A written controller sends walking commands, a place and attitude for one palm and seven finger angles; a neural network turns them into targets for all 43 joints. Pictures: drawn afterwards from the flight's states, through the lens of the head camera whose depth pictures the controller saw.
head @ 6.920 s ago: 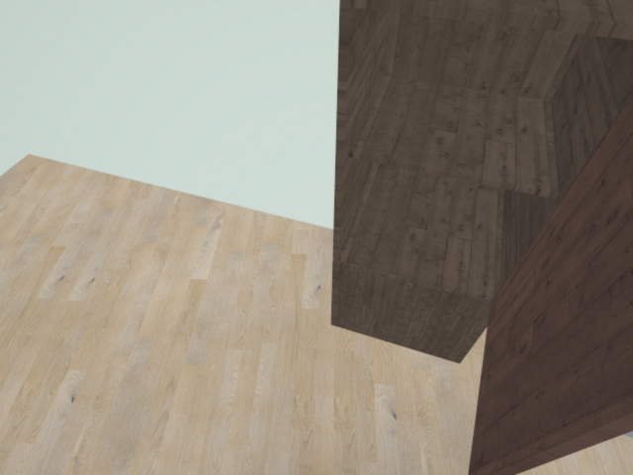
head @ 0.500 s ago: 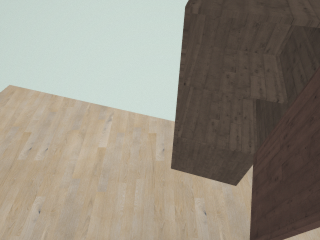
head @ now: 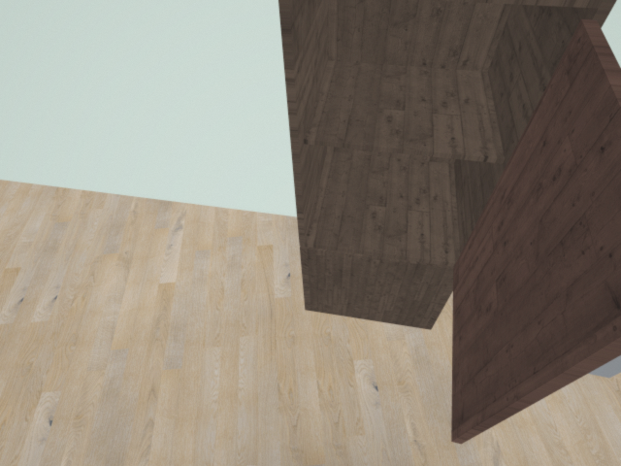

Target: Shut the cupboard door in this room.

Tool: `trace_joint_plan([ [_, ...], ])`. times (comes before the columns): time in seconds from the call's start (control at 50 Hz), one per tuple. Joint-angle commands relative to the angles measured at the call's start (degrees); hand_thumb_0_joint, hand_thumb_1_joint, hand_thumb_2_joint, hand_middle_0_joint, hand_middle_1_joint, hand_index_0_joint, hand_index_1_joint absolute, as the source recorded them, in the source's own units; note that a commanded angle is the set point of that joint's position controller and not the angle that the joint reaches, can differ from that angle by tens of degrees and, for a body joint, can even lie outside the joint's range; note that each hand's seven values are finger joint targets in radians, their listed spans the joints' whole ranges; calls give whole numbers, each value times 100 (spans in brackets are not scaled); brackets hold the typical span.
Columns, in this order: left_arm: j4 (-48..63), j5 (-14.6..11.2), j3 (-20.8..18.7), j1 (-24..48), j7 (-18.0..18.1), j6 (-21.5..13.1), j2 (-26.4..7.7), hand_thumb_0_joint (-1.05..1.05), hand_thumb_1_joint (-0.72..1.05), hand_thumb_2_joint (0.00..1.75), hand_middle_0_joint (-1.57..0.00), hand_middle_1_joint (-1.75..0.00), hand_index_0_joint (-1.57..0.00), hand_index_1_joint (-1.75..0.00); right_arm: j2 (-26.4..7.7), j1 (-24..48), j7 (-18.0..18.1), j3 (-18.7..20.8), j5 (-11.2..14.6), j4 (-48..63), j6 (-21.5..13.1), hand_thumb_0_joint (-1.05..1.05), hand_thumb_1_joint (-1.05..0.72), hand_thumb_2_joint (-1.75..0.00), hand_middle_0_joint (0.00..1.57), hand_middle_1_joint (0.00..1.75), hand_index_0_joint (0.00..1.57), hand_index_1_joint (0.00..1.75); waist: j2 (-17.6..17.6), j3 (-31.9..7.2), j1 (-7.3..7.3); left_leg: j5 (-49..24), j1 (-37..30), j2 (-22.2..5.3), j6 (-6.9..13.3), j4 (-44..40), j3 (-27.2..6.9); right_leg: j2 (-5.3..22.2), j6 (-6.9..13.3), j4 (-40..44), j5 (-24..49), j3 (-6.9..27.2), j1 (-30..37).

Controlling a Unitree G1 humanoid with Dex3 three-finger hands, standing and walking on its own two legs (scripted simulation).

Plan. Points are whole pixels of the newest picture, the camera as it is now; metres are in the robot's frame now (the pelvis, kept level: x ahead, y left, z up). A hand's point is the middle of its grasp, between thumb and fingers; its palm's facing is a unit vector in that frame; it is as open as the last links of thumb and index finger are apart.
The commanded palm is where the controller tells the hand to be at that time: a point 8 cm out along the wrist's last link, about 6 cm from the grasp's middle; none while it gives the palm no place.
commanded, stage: turn or walk to find it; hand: left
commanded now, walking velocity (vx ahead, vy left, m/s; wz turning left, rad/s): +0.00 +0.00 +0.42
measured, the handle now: (610, 339) +0.25 -0.30 +0.08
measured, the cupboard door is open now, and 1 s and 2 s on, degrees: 87 87 87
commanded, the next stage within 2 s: stand and wait in 0.30 s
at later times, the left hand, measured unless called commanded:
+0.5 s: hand out of the picture +0.02 +0.20 -0.16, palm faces +0.12 -0.96 -0.26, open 7.4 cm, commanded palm none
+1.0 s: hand out of the picture +0.00 +0.17 -0.16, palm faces +0.14 -0.97 -0.18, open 7.3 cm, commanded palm none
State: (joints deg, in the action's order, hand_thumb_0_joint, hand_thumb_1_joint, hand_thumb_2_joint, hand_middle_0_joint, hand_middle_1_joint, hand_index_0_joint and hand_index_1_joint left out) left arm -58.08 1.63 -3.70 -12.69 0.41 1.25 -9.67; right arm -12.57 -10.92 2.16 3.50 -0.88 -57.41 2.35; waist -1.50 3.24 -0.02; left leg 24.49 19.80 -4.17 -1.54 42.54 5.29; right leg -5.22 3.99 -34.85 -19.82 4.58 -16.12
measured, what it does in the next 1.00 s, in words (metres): steps on the spot: left foot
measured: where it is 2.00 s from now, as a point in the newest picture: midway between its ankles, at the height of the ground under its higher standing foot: outside the picture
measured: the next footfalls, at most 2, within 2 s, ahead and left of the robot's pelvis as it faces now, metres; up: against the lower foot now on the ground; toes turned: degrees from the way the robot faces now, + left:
left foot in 0.22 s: +0.02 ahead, +0.13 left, +0.00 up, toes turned +6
left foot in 2.00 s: +0.07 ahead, +0.10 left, +0.00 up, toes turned -7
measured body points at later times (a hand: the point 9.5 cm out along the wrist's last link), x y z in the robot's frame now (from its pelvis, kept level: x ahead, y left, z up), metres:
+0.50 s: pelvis +0.01 +0.01 +0.01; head +0.04 -0.01 +0.46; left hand +0.01 +0.25 -0.14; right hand +0.07 -0.22 -0.16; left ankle -0.01 +0.13 -0.73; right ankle -0.02 -0.09 -0.73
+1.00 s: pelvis +0.02 +0.00 +0.01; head +0.03 +0.00 +0.46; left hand +0.00 +0.23 -0.15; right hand +0.04 -0.22 -0.15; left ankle -0.02 +0.13 -0.73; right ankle -0.02 -0.09 -0.73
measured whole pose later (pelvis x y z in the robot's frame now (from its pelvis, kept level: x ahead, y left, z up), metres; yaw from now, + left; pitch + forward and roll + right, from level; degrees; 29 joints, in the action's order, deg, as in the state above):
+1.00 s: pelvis +0.02 +0.00 +0.01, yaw +6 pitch -1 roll +0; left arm -64.9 0.5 -0.6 -15.2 1.5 -0.3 -8.6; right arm -8.5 -15.3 2.6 -1.0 -0.8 -65.2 -0.3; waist 0.2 1.6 0.1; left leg 14.3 8.2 -0.6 -0.9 23.0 -0.4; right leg -1.8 2.6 -22.0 -16.2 -2.7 -5.3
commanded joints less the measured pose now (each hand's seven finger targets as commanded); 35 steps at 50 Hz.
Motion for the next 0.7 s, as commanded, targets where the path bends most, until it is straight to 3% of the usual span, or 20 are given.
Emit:
trace_joint_plan([
  [0.0,167,-7,-82,-400,177,-174,-800,0,90,90,-20,-30,-20,-30,-234,8,-14,-42,24,354,-165,0,-90,-90,20,30,20,30,774,-538,48,421,737,121,82,1120,-744,1869,931,1460,3723,1789,1120],
  [0.06,181,0,-34,-275,193,-251,-847,0,90,90,-20,-30,-20,-30,-182,-179,-71,-99,61,210,-218,0,-90,-90,20,30,20,30,776,-622,-18,135,226,222,44,-43,-585,1643,729,1371,4021,1047,1402],
  [0.14,138,-80,-33,-275,193,-215,-982,0,90,90,-20,-30,-20,-30,-210,-391,-77,-132,42,30,-226,0,-90,-90,20,30,20,30,725,-487,-68,-1158,-837,379,40,-1704,-489,1465,305,1146,3502,621,1022],
  [0.16,143,-98,-34,-227,181,-200,-960,0,90,90,-20,-30,-20,-30,-257,-455,-85,-126,39,-8,-235,0,-90,-90,20,30,20,30,582,-406,-88,-1663,-1031,265,93,-1939,-616,1384,156,1011,3018,490,827],
  [0.2,224,-120,-11,-372,161,-166,-757,0,90,90,-20,-30,-20,-30,-626,-305,-77,-77,-28,84,-257,0,-90,-90,20,30,20,30,-311,-376,63,-3118,-1300,-512,462,-1929,-1426,923,-169,647,1743,71,161],
  [0.24,277,-107,-1,-253,143,-148,-638,0,90,90,-20,-30,-20,-30,-783,-236,-49,-53,-55,140,-205,0,-90,-90,20,30,20,30,-516,-164,78,-2963,-969,-811,734,-2126,-1730,694,-304,448,722,-303,59],
  [0.26,275,-101,1,-115,131,-127,-656,0,90,90,-20,-30,-20,-30,-733,-229,-39,-50,-41,118,-203,0,-90,-90,20,30,20,30,-986,-54,63,-2911,-739,-851,856,-2339,-1913,689,-339,228,416,-455,83],
  [0.32,274,-88,18,-188,107,-102,-594,0,90,90,-20,-30,-20,-30,-707,-239,-18,-48,-59,167,-214,0,-90,-90,20,30,20,30,-928,-209,59,-2911,-894,-945,1098,-2494,-2079,673,-349,-295,-468,-451,-133],
  [0.34,232,-84,34,-254,103,-102,-558,0,90,90,-20,-30,-20,-30,-702,-193,-14,-49,-55,173,-216,0,-90,-90,20,30,20,30,-860,-280,90,-2931,-898,-896,1084,-2427,-1947,710,-352,-126,-435,-466,-28],
  [0.36,201,-80,48,-263,95,-114,-552,0,90,90,-20,-30,-20,-30,-648,-217,-6,-71,-41,178,-218,0,-90,-90,20,30,20,30,-573,-351,95,-3045,-815,-779,1024,-2263,-1840,707,-339,222,-192,-464,248],
  [0.38,135,-78,54,-495,95,-141,-502,0,90,90,-20,-30,-20,-30,-662,-111,-9,-68,-36,205,-228,0,-90,-90,20,30,20,30,-426,-482,216,-2981,-801,-629,868,-2053,-1636,751,-347,738,399,-466,506],
  [0.4,64,-54,54,-595,110,-184,-574,0,90,90,-20,-30,-20,-30,-559,-132,-20,-73,-11,205,-244,0,-90,-90,20,30,20,30,-24,-609,192,-2777,-655,-383,644,-1762,-1393,938,-313,1135,1134,-227,840],
  [0.42,26,-44,50,-611,127,-221,-731,0,90,90,-20,-30,-20,-30,-416,-152,-36,-95,12,208,-262,0,-90,-90,20,30,20,30,440,-705,132,-2396,-525,-41,389,-1455,-1000,1361,-189,1254,1961,264,1038],
  [0.44,16,-66,44,-514,132,-246,-889,0,90,90,-20,-30,-20,-30,-322,-227,-46,-121,23,193,-231,0,-90,-90,20,30,20,30,992,-711,18,-1642,-511,184,200,-1278,-720,1776,-4,1422,2342,611,1011],
  [0.46,13,-77,51,-362,142,-248,-903,0,90,90,-20,-30,-20,-30,-241,-285,-53,-131,3,137,-181,0,-90,-90,20,30,20,30,1353,-496,-40,-1077,-457,260,128,-1148,-613,1971,186,1546,2661,721,891],
  [0.48,9,-90,78,-314,150,-256,-838,0,90,90,-20,-30,-20,-30,-247,-326,-47,-148,-12,73,-167,0,-90,-90,20,30,20,30,1238,-388,-61,-876,-509,203,111,-1163,-661,1980,300,1535,3009,680,846],
  [0.5,-7,-94,92,-271,156,-253,-827,0,90,90,-20,-30,-20,-30,-242,-387,-43,-171,-10,-2,-166,0,-90,-90,20,30,20,30,1043,-392,-97,-1061,-617,152,110,-1293,-697,1881,288,1459,3072,515,840],
  [0.56,-85,-119,131,-311,156,-240,-696,0,90,90,-20,-30,-20,-30,-260,-482,-32,-219,0,-189,-218,0,-90,-90,20,30,20,30,536,-400,-69,-2277,-1075,-65,185,-1708,-814,1394,-12,1284,2567,21,707],
  [0.62,-217,-131,168,-439,160,-238,-635,0,90,90,-20,-30,-20,-30,-296,-477,12,-271,1,-340,-273,0,-90,-90,20,30,20,30,78,-351,5,-2871,-1172,-185,264,-1858,-933,1234,-134,1294,2395,-98,826],
  [0.68,-331,-128,189,-504,159,-231,-598,0,90,90,-20,-30,-20,-30,-260,-469,35,-295,10,-426,-274,0,-90,-90,20,30,20,30,117,-202,11,-2611,-1116,-176,246,-1958,-917,1231,-135,1450,2206,-68,855],
])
